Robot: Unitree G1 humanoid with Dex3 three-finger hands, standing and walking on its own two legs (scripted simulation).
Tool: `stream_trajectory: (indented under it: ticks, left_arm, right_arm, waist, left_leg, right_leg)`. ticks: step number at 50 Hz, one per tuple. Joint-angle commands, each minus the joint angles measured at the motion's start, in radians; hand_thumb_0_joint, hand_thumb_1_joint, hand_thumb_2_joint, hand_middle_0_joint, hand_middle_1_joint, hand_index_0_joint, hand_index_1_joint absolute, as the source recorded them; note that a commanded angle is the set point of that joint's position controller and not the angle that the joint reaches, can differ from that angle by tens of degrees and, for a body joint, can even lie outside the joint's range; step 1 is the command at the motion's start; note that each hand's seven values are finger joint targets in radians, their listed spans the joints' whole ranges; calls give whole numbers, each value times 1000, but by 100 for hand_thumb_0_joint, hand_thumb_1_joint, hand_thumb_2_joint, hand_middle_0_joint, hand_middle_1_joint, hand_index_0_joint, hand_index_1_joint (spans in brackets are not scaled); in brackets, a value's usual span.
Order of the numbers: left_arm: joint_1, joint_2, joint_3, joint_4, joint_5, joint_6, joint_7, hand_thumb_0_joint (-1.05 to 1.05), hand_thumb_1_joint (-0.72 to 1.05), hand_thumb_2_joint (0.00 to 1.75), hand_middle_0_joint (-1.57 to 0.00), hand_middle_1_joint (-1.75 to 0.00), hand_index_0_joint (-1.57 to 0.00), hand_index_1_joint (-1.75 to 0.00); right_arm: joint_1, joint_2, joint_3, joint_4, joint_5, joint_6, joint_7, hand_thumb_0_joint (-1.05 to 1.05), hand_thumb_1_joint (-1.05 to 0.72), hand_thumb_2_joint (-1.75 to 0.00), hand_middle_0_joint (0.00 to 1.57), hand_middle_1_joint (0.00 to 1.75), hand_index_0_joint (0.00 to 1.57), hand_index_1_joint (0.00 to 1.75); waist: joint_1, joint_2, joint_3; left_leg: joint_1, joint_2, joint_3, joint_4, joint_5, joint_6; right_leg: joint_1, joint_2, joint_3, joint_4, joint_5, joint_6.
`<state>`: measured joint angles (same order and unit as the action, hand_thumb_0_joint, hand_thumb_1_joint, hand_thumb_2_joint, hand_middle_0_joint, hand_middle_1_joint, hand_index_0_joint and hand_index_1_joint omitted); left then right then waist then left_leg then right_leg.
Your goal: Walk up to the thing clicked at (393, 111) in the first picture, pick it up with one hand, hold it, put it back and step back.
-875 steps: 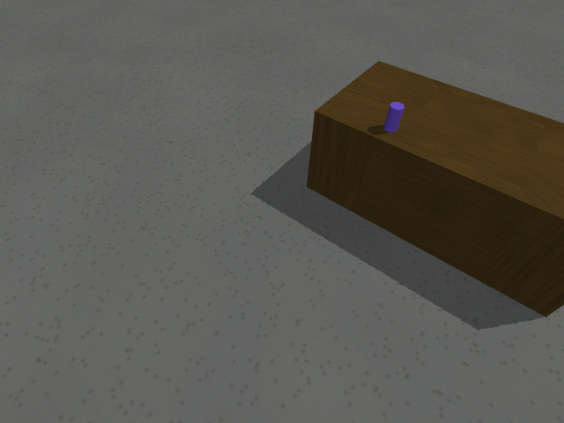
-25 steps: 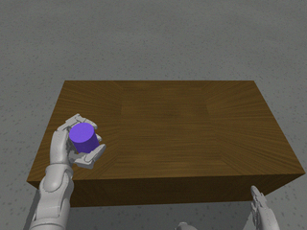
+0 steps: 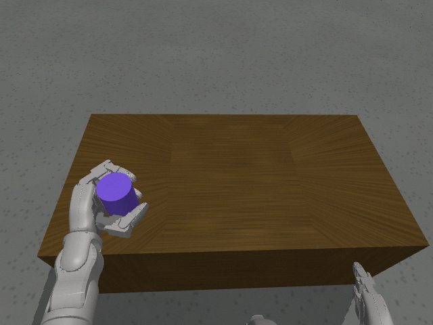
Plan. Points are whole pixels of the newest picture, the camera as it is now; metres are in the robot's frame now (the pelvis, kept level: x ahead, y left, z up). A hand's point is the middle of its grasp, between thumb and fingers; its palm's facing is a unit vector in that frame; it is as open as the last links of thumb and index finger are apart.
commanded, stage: hold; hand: left
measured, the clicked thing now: (121, 202) +0.32 +0.17 +0.06
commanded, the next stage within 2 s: crouch in 0.42 s
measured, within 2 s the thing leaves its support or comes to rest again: neither
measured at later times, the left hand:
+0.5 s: hand (121, 197) +0.33 +0.17 +0.06, palm faces +0.11 -0.99 +0.00, open 8.2 cm
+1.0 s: hand (134, 203) +0.37 +0.17 -0.03, palm faces +0.08 -1.00 +0.02, open 8.1 cm
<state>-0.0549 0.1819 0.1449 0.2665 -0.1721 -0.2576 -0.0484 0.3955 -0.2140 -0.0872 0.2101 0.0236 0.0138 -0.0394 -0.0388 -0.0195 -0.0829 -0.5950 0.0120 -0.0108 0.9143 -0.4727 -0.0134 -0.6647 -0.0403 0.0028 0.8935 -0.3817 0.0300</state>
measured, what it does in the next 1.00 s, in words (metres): stands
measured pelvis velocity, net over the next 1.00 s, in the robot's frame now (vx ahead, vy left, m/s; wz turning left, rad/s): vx -0.02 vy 0.00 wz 0.01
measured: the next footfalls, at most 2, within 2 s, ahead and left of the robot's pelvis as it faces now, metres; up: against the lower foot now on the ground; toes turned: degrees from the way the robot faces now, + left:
none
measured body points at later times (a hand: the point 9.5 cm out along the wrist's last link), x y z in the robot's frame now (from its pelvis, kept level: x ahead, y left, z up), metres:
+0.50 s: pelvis +0.00 +0.00 +0.00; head +0.04 +0.01 +0.45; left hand +0.32 +0.22 +0.07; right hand +0.16 -0.26 -0.03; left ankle -0.01 +0.13 -0.69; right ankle +0.04 -0.14 -0.69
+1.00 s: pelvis -0.02 +0.00 -0.03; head +0.09 +0.03 +0.41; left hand +0.36 +0.23 -0.03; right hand +0.15 -0.26 -0.05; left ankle -0.01 +0.13 -0.69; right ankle +0.04 -0.14 -0.69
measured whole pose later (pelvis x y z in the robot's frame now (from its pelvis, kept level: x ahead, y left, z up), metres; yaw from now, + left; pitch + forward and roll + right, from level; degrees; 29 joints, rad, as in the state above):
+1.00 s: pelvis -0.02 +0.00 -0.03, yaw +0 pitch +16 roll +0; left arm -0.33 0.25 0.26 0.68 -0.15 -0.46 -0.10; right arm 0.39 -0.23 -0.07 0.08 -0.02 -0.03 0.00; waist -0.12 -0.06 -0.07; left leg -0.87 0.01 -0.02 1.09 -0.51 -0.02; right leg -0.93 -0.04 0.00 1.05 -0.41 0.03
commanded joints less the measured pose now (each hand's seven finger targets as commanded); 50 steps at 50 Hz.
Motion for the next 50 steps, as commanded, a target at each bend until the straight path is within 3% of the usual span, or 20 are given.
stream_trajectory:
  ticks: [1, 3, 4, 5, 9, 11, 13, 17, 25, 27, 30, 31, 34, 37, 38, 40, 42, 43, 45, 50]
  left_arm:
    - [-255, 114, 40, -193, -7, -63, 10, 0, 22, 134, -133, -149, -135, -149]
    - [-233, 112, 51, -132, -2, -53, 11, 0, 23, 133, -134, -148, -136, -149]
    - [-286, 119, 52, -206, -7, -60, 8, 0, 22, 133, -134, -148, -136, -149]
    - [-256, 87, 21, -165, -4, -53, 6, 0, 24, 133, -134, -149, -137, -149]
    - [-242, 81, 12, -212, -11, -53, 0, 0, 22, 133, -135, -149, -138, -149]
    - [-259, 117, 49, -228, -13, -59, 2, 0, 23, 132, -133, -147, -135, -148]
    - [-267, 98, 21, -255, -4, -59, 5, 0, 21, 130, -131, -145, -133, -145]
    - [-247, 135, 74, -277, -6, -70, 21, 0, 21, 130, -130, -145, -133, -145]
    - [-237, 81, 12, -227, -4, -54, -2, 0, 23, 133, -132, -148, -134, -148]
    - [-240, 75, -1, -232, -6, -48, -7, 0, 21, 128, -134, -145, -136, -145]
    - [-238, 106, 38, -197, -8, -50, -5, 0, 27, 131, -136, -147, -138, -147]
    - [-246, 134, 75, -175, -11, -52, -4, 0, 24, 130, -138, -148, -140, -148]
    - [-295, 128, 83, -114, -8, -83, -7, 0, 24, 131, -136, -146, -138, -146]
    - [-363, 132, 106, -39, -10, -118, -12, 0, 25, 131, -135, -145, -137, -146]
    - [-375, 103, 87, -14, -11, -139, -16, 0, 25, 130, -134, -144, -136, -145]
    - [-440, 101, 79, 44, -7, -184, -28, 0, 24, 130, -134, -145, -136, -145]
    - [-498, 163, 114, 97, 2, -223, -32, 0, 24, 129, -135, -144, -137, -144]
    - [-504, 155, 101, 100, 8, -242, -40, 0, 24, 129, -135, -145, -137, -145]
    - [-569, 223, 144, 134, 13, -275, -43, 0, 25, 129, -136, -146, -138, -146]
    - [-610, 257, 185, 229, 5, -335, -63, 0, 26, 129, -138, -147, -140, -146]
  right_arm:
    - [-31, -163, -95, -164, 5, -61, -13, 0, 55, -5, 5, 5, 5, 5]
    - [-6, -140, -81, -109, 4, -53, -9, 0, 55, -5, 5, 5, 5, 5]
    - [-50, -156, -86, -197, 5, -59, -9, 0, 55, -5, 5, 5, 5, 5]
    - [-28, -142, -82, -151, 5, -54, -8, 0, 56, -5, 5, 5, 5, 5]
    - [-16, -127, -62, -161, 7, -58, 0, 0, 56, -5, 5, 5, 5, 5]
    - [-14, -160, -97, -177, 7, -60, -5, 0, 56, -5, 5, 5, 5, 5]
    - [-5, -144, -77, -188, 3, -61, 0, 0, 56, -5, 5, 5, 5, 5]
    - [-23, -150, -88, -212, 3, -57, -1, 0, 55, -5, 5, 5, 5, 5]
    - [-28, -110, -50, -198, 4, -62, 0, 0, 56, -5, 5, 5, 5, 5]
    - [-11, -129, -67, -161, 3, -64, -3, 0, 57, -5, 5, 5, 5, 5]
    - [0, -128, -59, -186, 6, -63, 1, 0, 57, -5, 5, 5, 5, 5]
    - [5, -158, -90, -203, 6, -64, -2, 0, 56, -5, 5, 5, 5, 5]
    - [14, -119, -58, -149, -1, -60, 7, 0, 57, -5, 5, 5, 5, 5]
    - [-7, -147, -82, -206, -4, -74, 10, 0, 57, -5, 5, 5, 5, 5]
    - [-11, -116, -52, -200, -8, -76, 16, 0, 57, -5, 5, 5, 5, 5]
    - [-28, -119, -50, -217, -14, -93, 19, 0, 57, -5, 5, 5, 5, 5]
    - [-4, -159, -79, -232, -23, -99, 18, 0, 57, -5, 5, 5, 5, 5]
    - [-16, -133, -43, -270, -25, -106, 25, 0, 57, -5, 5, 5, 5, 5]
    - [10, -160, -65, -305, -33, -104, 27, 0, 56, -5, 5, 5, 5, 5]
    - [72, -168, -73, -330, -45, -94, 44, 0, 55, -5, 5, 5, 5, 5]
  waist:
    - [-4, 7, -241]
    - [2, 7, -196]
    - [-3, 2, -237]
    - [-3, -1, -222]
    - [11, 10, -223]
    - [3, 12, -253]
    - [3, 29, -259]
    - [15, 23, -286]
    - [-3, -4, -247]
    - [3, 31, -220]
    - [0, 3, -223]
    - [-12, -22, -236]
    - [-5, -4, -188]
    - [-33, -31, -197]
    - [-32, -24, -189]
    - [-47, -33, -213]
    - [-60, 2, -267]
    - [-53, 24, -323]
    - [-68, 42, -404]
    - [-71, 95, -474]
  left_leg:
    - [56, -15, 12, -155, 249, 8]
    - [32, -17, 16, -156, 227, 10]
    - [58, -15, 16, -158, 242, 8]
    - [54, -20, 22, -156, 227, 12]
    - [63, -19, 17, -165, 246, 8]
    - [73, -18, 18, -157, 270, 7]
    - [81, -15, 15, -159, 284, 2]
    - [75, -19, 17, -156, 260, 5]
    - [65, -21, 25, -148, 241, 14]
    - [62, -19, 20, -159, 251, 7]
    - [50, -21, 20, -148, 248, 11]
    - [45, -17, 19, -144, 248, 13]
    - [-1, -16, 15, -128, 237, 10]
    - [-32, -16, 19, -103, 179, 19]
    - [-54, -20, 24, -93, 147, 20]
    - [-83, -20, 20, -67, 114, 23]
    - [-91, -20, 16, -34, 139, 16]
    - [-79, -20, 14, -20, 169, 11]
    - [-78, -22, 11, 14, 202, 8]
    - [-127, -27, 3, 72, 241, -1]
  right_leg:
    - [188, 25, -31, -108, 219, -31]
    - [170, 24, -29, -115, 202, -31]
    - [188, 25, -30, -115, 213, -31]
    - [184, 24, -28, -123, 206, -29]
    - [194, 28, -37, -116, 211, -31]
    - [203, 27, -34, -109, 237, -30]
    - [198, 28, -35, -102, 241, -34]
    - [221, 24, -30, -110, 223, -32]
    - [199, 23, -25, -122, 224, -25]
    - [179, 25, -30, -112, 221, -31]
    - [194, 22, -30, -114, 225, -28]
    - [193, 22, -28, -110, 228, -28]
    - [142, 20, -29, -93, 210, -31]
    - [101, 16, -19, -80, 172, -28]
    - [83, 15, -15, -79, 147, -27]
    - [46, 15, -11, -57, 120, -27]
    - [19, 14, -6, -23, 142, -31]
    - [26, 14, -7, -2, 163, -34]
    - [31, 13, -4, 27, 199, -35]
    - [-11, 17, -11, 85, 222, -45]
